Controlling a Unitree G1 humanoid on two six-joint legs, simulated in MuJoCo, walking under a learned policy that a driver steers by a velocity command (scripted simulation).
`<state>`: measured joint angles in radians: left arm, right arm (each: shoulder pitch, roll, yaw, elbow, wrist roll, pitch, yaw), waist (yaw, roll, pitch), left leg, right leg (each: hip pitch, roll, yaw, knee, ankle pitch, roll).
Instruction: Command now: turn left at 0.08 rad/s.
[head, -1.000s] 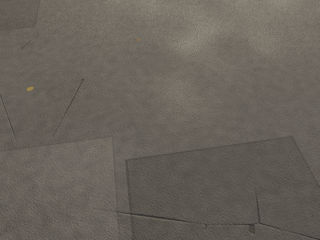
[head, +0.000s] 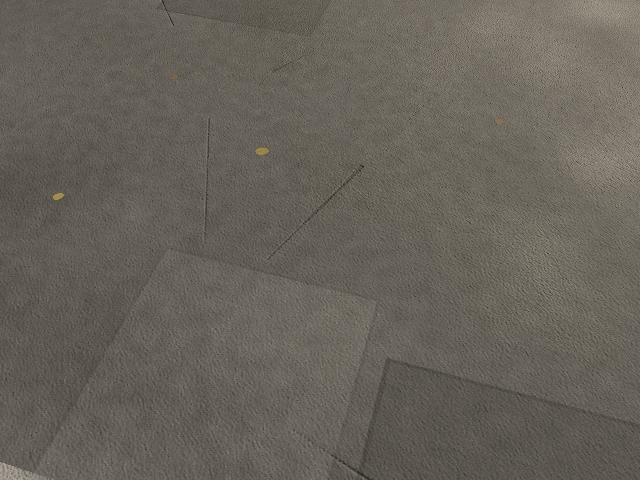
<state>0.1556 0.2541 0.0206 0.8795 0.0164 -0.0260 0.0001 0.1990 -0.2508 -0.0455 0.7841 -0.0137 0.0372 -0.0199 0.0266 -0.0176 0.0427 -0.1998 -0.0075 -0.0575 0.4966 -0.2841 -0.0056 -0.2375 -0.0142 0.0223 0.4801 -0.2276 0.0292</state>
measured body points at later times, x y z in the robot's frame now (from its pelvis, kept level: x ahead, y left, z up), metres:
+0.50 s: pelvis +0.04 +0.00 +0.00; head +0.03 +0.00 +0.45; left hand +0.11 +0.28 -0.13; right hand +0.08 -0.27 -0.14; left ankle -0.01 +0.13 -0.74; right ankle +0.02 -0.11 -0.72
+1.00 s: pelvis +0.24 -0.03 -0.01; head +0.27 -0.04 +0.44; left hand +0.15 +0.23 -0.14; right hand +0.48 -0.24 -0.09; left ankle +0.43 +0.10 -0.71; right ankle +0.06 -0.12 -0.74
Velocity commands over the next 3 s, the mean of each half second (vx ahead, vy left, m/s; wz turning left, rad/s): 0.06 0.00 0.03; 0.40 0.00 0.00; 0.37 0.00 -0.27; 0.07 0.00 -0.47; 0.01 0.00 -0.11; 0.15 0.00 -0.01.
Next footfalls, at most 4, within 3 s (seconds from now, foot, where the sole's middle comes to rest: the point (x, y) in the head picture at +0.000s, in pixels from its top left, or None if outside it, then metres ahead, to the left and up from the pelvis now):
1.06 left None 0.48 0.09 -0.77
1.56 right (402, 400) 0.68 -0.15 -0.77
2.04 left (302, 376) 0.73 0.07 -0.77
2.32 right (408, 435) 0.60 -0.16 -0.77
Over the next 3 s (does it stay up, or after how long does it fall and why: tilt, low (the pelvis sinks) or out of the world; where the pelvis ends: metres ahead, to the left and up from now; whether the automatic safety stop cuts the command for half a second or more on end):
stays up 0.69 -0.03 0.00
